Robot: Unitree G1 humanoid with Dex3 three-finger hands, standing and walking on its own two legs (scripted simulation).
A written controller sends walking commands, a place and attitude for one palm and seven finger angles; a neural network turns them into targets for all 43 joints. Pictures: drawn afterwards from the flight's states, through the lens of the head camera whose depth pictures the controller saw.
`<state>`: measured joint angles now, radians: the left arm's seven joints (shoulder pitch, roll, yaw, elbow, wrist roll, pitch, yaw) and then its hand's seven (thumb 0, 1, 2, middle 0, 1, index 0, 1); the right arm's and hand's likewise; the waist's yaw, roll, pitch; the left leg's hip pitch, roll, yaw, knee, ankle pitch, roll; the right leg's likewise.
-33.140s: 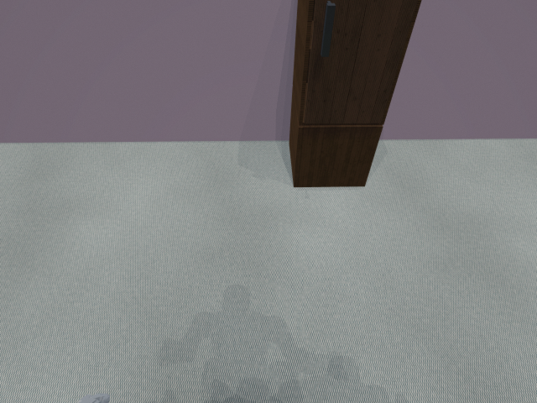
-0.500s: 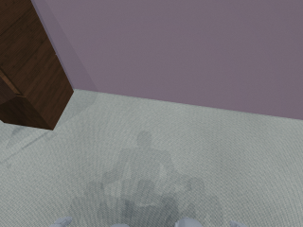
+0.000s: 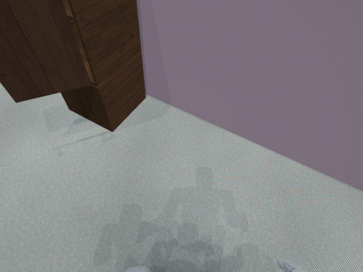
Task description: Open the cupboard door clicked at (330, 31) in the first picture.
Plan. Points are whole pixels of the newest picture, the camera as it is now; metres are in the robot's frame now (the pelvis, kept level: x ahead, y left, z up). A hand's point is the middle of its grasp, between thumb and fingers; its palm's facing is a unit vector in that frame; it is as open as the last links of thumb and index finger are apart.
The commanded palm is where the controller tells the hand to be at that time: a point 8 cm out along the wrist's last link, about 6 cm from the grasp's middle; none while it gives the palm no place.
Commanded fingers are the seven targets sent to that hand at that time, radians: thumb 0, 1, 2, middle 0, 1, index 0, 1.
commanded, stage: turn to face it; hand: left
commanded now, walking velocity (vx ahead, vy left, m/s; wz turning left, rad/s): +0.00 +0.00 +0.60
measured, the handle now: out of the picture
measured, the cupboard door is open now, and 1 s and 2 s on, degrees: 54 54 54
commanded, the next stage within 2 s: take the last steps up to it in 0.62 s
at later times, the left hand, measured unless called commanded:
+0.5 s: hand out of the picture +0.04 +0.17 -0.14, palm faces +0.25 -0.93 -0.26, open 7.4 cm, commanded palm none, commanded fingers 0.00 0.90 0.90 -0.20 -0.30 -0.20 -0.30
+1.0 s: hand out of the picture -0.03 +0.19 -0.15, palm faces +0.45 -0.87 -0.21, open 7.4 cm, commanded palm none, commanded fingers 0.00 0.90 0.90 -0.20 -0.30 -0.20 -0.30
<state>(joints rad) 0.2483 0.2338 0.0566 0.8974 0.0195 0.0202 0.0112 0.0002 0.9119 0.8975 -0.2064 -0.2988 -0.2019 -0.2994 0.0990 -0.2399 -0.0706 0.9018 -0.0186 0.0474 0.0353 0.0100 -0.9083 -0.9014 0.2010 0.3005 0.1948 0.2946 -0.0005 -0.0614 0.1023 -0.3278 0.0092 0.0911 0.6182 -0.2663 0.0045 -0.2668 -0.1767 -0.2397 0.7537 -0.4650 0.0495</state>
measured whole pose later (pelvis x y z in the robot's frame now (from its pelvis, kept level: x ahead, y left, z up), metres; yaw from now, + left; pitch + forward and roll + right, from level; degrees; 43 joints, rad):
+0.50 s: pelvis +0.00 -0.04 +0.01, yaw +15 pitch +0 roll +1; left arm 0.19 0.18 0.03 0.88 0.03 0.01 0.02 0.00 0.91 0.90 -0.20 -0.30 -0.20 -0.30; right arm 0.17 -0.24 -0.09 0.95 -0.02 0.08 0.02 0.01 -0.91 -0.90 0.20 0.30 0.20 0.29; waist -0.03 0.03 0.09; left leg -0.52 -0.02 -0.03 1.10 -0.43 -0.04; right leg -0.23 -0.06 -0.10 0.56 -0.32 0.00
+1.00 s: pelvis +0.01 -0.01 +0.02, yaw +25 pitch +0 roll -1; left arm 0.22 0.21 0.06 0.97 0.03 0.02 -0.02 0.00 0.91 0.90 -0.20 -0.30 -0.19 -0.30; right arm 0.21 -0.18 -0.03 0.98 -0.03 0.00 0.00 0.01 -0.90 -0.90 0.20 0.30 0.20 0.30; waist 0.01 0.01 0.05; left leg -0.23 -0.02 0.00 0.48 -0.24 0.04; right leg -0.35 -0.06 -0.08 0.81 -0.45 0.03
